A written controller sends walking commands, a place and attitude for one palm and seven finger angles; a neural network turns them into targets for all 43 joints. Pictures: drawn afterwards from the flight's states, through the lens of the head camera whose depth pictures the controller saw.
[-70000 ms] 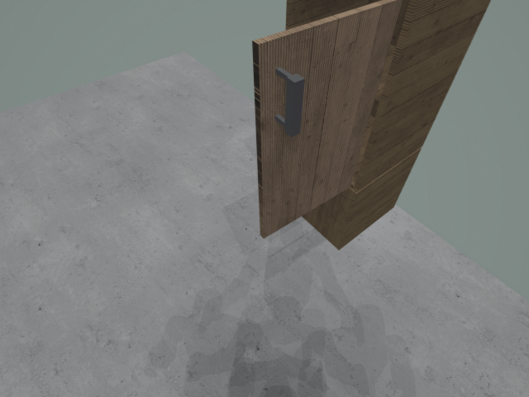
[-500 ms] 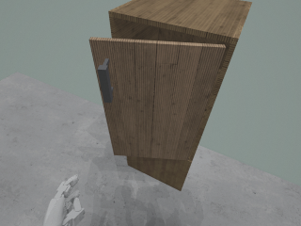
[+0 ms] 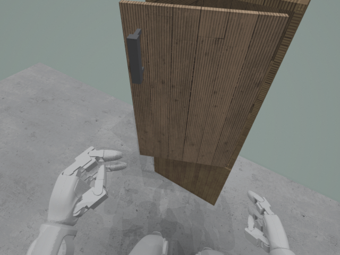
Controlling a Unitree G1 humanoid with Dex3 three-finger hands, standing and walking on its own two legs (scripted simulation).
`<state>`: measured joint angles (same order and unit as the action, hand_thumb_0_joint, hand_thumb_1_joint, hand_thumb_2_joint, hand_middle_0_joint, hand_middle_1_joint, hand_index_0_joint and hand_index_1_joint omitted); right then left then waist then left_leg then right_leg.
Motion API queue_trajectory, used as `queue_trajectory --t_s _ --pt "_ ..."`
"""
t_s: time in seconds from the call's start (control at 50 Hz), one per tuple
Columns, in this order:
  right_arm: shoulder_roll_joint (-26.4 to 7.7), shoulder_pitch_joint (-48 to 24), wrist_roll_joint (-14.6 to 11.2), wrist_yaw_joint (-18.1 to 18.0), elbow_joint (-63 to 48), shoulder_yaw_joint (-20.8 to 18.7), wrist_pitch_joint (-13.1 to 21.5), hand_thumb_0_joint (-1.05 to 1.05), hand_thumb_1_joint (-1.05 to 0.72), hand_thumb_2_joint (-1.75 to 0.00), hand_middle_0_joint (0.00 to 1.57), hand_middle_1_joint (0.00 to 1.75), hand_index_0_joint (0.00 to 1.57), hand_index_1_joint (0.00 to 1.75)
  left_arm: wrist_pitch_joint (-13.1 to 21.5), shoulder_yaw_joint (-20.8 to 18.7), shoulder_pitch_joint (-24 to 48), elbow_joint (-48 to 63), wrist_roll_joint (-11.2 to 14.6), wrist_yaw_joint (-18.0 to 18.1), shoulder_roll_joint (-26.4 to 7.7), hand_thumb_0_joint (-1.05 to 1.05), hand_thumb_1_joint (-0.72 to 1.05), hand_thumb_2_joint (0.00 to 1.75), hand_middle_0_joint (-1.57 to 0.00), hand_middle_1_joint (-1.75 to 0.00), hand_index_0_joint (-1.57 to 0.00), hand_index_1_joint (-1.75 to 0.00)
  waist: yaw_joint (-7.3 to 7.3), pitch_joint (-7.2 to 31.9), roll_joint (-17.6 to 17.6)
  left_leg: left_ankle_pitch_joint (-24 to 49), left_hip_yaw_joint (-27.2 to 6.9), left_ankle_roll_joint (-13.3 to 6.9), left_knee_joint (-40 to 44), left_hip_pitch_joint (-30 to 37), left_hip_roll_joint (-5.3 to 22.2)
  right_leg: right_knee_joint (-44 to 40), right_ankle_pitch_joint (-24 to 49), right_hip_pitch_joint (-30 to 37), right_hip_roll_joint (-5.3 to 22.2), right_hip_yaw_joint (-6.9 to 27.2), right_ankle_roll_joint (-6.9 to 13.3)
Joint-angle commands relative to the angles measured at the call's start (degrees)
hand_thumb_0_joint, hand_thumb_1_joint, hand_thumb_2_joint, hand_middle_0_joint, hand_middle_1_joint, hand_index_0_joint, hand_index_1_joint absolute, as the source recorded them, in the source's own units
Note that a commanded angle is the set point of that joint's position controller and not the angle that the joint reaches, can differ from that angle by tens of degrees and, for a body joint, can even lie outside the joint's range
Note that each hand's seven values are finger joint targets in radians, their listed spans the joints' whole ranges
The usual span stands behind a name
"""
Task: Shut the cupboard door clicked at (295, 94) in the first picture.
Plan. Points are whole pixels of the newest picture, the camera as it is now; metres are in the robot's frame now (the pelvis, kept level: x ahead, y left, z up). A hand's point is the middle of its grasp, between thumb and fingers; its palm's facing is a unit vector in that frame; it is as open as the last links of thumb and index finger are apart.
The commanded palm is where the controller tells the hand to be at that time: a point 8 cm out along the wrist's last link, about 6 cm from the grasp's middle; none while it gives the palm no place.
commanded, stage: raise the hand and make a fist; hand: left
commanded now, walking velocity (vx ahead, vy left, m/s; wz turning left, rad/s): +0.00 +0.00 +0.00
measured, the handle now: (137, 56) +0.53 +0.14 +0.21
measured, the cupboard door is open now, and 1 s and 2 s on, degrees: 23 23 23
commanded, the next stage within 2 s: bring the fist close to the handle in 1.26 s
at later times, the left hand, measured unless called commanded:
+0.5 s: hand (103, 154) +0.28 +0.17 +0.14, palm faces -0.11 -0.99 -0.08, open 3.2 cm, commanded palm +0.26 +0.23 +0.17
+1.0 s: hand (95, 99) +0.34 +0.18 +0.23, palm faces -0.04 -1.00 -0.07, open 3.1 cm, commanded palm +0.30 +0.22 +0.22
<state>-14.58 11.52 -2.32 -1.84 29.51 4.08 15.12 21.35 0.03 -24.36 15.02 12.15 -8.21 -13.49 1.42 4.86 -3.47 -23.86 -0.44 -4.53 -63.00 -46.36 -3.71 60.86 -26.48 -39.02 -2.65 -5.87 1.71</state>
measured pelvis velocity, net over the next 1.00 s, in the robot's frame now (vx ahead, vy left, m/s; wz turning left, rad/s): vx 0.10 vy -0.01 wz -0.02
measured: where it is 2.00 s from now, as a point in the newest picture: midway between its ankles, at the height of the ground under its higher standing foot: outside the picture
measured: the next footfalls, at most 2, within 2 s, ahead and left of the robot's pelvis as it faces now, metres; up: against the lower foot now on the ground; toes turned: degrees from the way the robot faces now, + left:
none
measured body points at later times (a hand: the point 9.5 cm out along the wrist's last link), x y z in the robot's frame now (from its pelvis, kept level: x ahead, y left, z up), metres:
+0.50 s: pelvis +0.07 +0.00 +0.05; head +0.07 +0.00 +0.50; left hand +0.28 +0.22 +0.15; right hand +0.24 -0.24 +0.00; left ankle +0.12 +0.05 -0.66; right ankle +0.05 -0.11 -0.66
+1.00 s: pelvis +0.10 -0.01 +0.07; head +0.08 -0.03 +0.52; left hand +0.33 +0.23 +0.23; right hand +0.30 -0.23 +0.01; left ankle +0.12 +0.05 -0.66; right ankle +0.06 -0.11 -0.66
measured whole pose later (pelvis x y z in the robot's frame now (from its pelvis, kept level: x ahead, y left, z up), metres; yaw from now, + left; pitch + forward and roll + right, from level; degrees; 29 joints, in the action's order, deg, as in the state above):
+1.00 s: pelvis +0.10 -0.01 +0.07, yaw -1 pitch +1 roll -1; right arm -14.8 12.5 -4.1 -3.5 32.8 4.8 11.5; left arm -6.0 -14.8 -11.4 16.0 19.9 -16.6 -18.3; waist 3.3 4.4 -3.1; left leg -17.6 0.5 -4.6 -36.3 -19.3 -4.0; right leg 33.6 -21.8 -12.5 -2.7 -2.8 2.2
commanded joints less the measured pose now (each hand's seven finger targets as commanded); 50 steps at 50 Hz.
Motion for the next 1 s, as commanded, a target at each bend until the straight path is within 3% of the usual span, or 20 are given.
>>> queue_trajectory --t_s 0.0,0.04,0.08,0.14,0.22,0.3,0.38,0.44,0.48,0.54,0.6,0.64,0.68,0.7,0.78,0.8,0.86,0.9,0.96,0.98 --pt "-8.3 -2.1 -2.5 -1.7 -12.1 -4.1 0.4 0.00 -0.90 -0.90 0.20 0.30 0.20 0.30 -12.0 -5.0 0.1 1.3 -0.5 -3.8 -8.7 0.00 0.90 0.90 -0.81 -0.96 -0.81 -0.96 -0.76 3.3 5.5 -19.9 -8.5 2.5 22.7 7.9 3.9 -18.5 -15.1 1.9 1.9 7.1 -0.4" --pt "-6.8 -3.4 -2.3 -2.4 -13.6 -3.8 -0.7 0.00 -0.90 -0.90 0.20 0.30 0.20 0.30 -15.4 -10.6 1.4 8.0 2.1 -2.7 -11.7 0.00 0.90 0.90 -0.84 -1.00 -0.84 -1.00 1.63 8.4 4.3 -15.2 -7.0 2.4 23.1 11.0 3.6 -20.0 -13.6 8.1 2.4 8.1 -0.3" --pt "-5.2 -3.8 -1.6 -3.0 -13.2 -3.3 -0.7 0.00 -0.90 -0.90 0.20 0.30 0.20 0.30 -14.7 -15.0 1.9 13.9 4.7 0.5 -12.2 0.00 0.90 0.90 -0.88 -1.04 -0.88 -1.04 2.47 9.1 2.7 -11.4 -6.6 2.7 23.3 13.3 3.9 -20.6 -11.0 10.0 1.9 7.1 0.0" --pt "-4.8 -2.3 -1.0 -2.9 -11.1 -2.7 1.5 0.00 -0.90 -0.90 0.20 0.30 0.20 0.30 -8.5 -14.3 3.8 18.1 6.2 3.5 -9.2 0.00 0.90 0.90 -0.93 -1.10 -0.93 -1.10 0.95 5.0 1.8 -6.1 -7.1 3.1 24.3 16.3 4.6 -20.6 -4.4 7.5 0.6 5.0 0.7" --pt "-7.0 -2.1 -0.4 -1.5 -8.9 -2.7 4.6 0.00 -0.90 -0.90 0.20 0.30 0.20 0.30 -2.7 -6.5 6.0 14.8 3.9 1.4 -6.1 0.00 0.90 0.90 -1.01 -1.18 -1.01 -1.18 -2.75 -2.1 -2.7 -13.8 -9.2 3.2 25.4 16.7 4.8 -20.5 -8.3 1.3 0.9 4.8 0.4" --pt "-8.1 -0.6 -1.5 -1.6 -8.3 -3.7 5.9 0.00 -0.90 -0.90 0.20 0.30 0.20 0.30 -7.9 -4.1 1.4 9.2 3.1 -4.2 -6.3 0.00 0.90 0.90 -1.08 -1.26 -1.08 -1.26 -2.63 0.0 1.6 -12.6 -9.9 2.4 26.7 17.6 4.9 -22.7 -6.0 5.4 1.7 5.6 -0.2" --pt "-7.6 -1.8 -1.4 -2.5 -8.1 -4.2 5.1 0.00 -0.90 -0.90 0.20 0.30 0.20 0.30 -12.8 -14.5 3.4 13.1 3.1 -3.6 -15.1 0.00 0.90 0.90 -1.15 -1.34 -1.15 -1.34 0.27 3.3 2.5 -7.1 -8.9 2.1 28.2 20.9 4.9 -24.6 -2.5 10.5 1.9 5.7 -0.1" --pt "-6.2 -1.9 -1.0 -2.6 -8.2 -3.6 4.7 0.00 -0.90 -0.90 0.20 0.30 0.20 0.30 -11.6 -17.5 5.7 19.8 5.5 -1.2 -13.5 0.00 0.90 0.90 -1.21 -1.40 -1.21 -1.40 1.53 6.7 -1.0 5.7 -8.4 3.1 29.0 27.6 5.3 -23.3 8.5 13.8 0.9 3.0 0.7" --pt "-6.2 -1.4 -0.7 -2.4 -7.3 -3.4 4.8 0.00 -0.90 -0.90 0.20 0.30 0.20 0.30 -10.3 -18.1 7.7 21.5 6.5 -0.3 -13.5 0.00 0.90 0.90 -1.24 -1.44 -1.24 -1.44 1.38 8.0 -2.8 13.8 -8.1 3.9 28.2 30.9 5.5 -23.2 14.0 14.4 0.5 2.6 0.8" --pt "-6.3 -0.2 -0.9 -1.6 -5.9 -3.2 5.0 0.00 -0.90 -0.90 0.20 0.30 0.20 0.30 -11.3 -13.2 7.8 17.4 6.7 -2.4 -8.8 0.00 0.90 0.90 -1.30 -1.50 -1.30 -1.50 -0.06 6.0 -4.4 23.8 -7.5 4.9 27.4 34.3 5.8 -24.0 19.3 14.0 0.6 2.2 0.2" --pt "-7.1 0.6 -1.5 -1.5 -5.6 -3.7 4.1 0.00 -0.90 -0.90 0.20 0.30 0.20 0.30 -16.7 -9.9 6.7 12.2 5.9 -6.4 -7.1 0.00 0.90 0.90 -1.30 -1.50 -1.30 -1.50 -0.55 5.9 0.7 27.9 -6.6 4.0 27.1 35.1 5.7 -25.8 23.4 15.7 0.9 2.6 -0.4" --pt "-7.6 -0.2 -1.7 -1.9 -6.3 -3.7 3.0 0.00 -0.90 -0.90 0.20 0.30 0.20 0.30 -21.0 -10.7 8.0 11.0 5.8 -8.4 -8.7 0.00 0.90 0.90 -1.30 -1.50 -1.30 -1.50 -0.03 5.2 3.0 26.7 -6.0 3.6 27.9 34.3 5.2 -27.0 24.7 17.0 1.1 2.8 -0.6" --pt "-7.9 -1.4 -1.8 -2.4 -6.3 -3.7 1.8 0.00 -0.90 -0.90 0.20 0.30 0.20 0.30 -23.7 -15.1 10.7 11.6 5.5 -8.6 -13.7 0.00 0.90 0.90 -1.30 -1.50 -1.30 -1.50 0.63 4.7 3.8 25.3 -5.3 3.1 28.4 34.0 4.8 -28.3 25.5 18.8 1.4 3.6 -0.4" --pt "-7.4 -2.0 -1.6 -2.6 -7.3 -3.3 1.3 0.00 -0.90 -0.90 0.20 0.30 0.20 0.30 -24.2 -15.6 12.6 14.1 6.1 -8.5 -13.2 0.00 0.90 0.90 -1.30 -1.50 -1.30 -1.50 0.83 6.6 3.7 26.2 -5.1 2.8 29.0 34.8 4.5 -28.2 26.6 20.2 1.4 3.3 -0.4" --pt "-6.5 -3.9 -1.0 -2.8 -7.3 -2.6 0.3 0.00 -0.90 -0.90 0.20 0.30 0.20 0.30 -22.2 -23.0 20.5 20.2 7.3 -5.9 -19.4 0.00 0.90 0.90 -1.30 -1.50 -1.30 -1.50 1.90 11.0 0.9 30.5 -5.0 3.4 29.2 39.4 4.4 -28.6 28.5 22.7 1.2 3.4 0.1" --pt "-5.9 -4.3 -1.0 -2.7 -7.3 -2.1 0.3 0.00 -0.90 -0.90 0.20 0.30 0.20 0.30 -21.6 -21.7 21.5 19.9 8.0 -5.7 -16.5 0.00 0.90 0.90 -1.30 -1.50 -1.30 -1.50 1.63 11.5 -0.4 31.7 -4.9 3.5 29.5 40.2 4.4 -28.5 29.1 23.0 1.2 2.9 0.2" --pt "-6.0 -4.4 -1.5 -2.3 -6.1 -2.1 0.5 0.00 -0.90 -0.90 0.20 0.30 0.20 0.30 -21.4 -19.4 21.4 16.1 8.8 -6.5 -13.5 0.00 0.90 0.90 -1.30 -1.50 -1.30 -1.50 1.08 9.9 -2.5 31.8 -5.3 4.2 30.1 42.0 4.7 -29.4 27.8 21.4 1.1 2.7 0.0" --pt "-6.4 -4.5 -1.9 -2.0 -5.6 -2.4 0.2 0.00 -0.90 -0.90 0.20 0.30 0.20 0.30 -24.1 -16.2 17.4 9.8 8.8 -8.2 -9.8 0.00 0.90 0.90 -1.30 -1.50 -1.30 -1.50 0.82 6.4 0.0 29.6 -4.6 3.6 30.0 39.6 4.6 -30.3 28.9 21.0 1.6 3.3 -0.2" --pt "-7.2 -5.1 -2.6 -2.0 -6.4 -2.8 -1.1 0.00 -0.90 -0.90 0.20 0.30 0.20 0.30 -28.8 -14.5 14.6 6.6 8.2 -10.2 -9.6 0.00 0.90 0.90 -1.30 -1.50 -1.30 -1.50 0.82 2.5 3.8 23.2 -4.5 3.0 31.2 35.8 4.3 -31.5 26.1 20.7 1.8 3.7 -0.7" --pt "-8.0 -5.6 -2.6 -2.0 -6.5 -3.3 -1.5 0.00 -0.90 -0.90 0.20 0.30 0.20 0.30 -29.8 -16.7 13.7 5.8 7.5 -10.2 -12.5 0.00 0.90 0.90 -1.30 -1.50 -1.30 -1.50 1.11 2.3 6.3 22.0 -3.9 2.4 30.3 34.9 4.4 -32.4 26.8 21.3 2.6 5.5 -1.2"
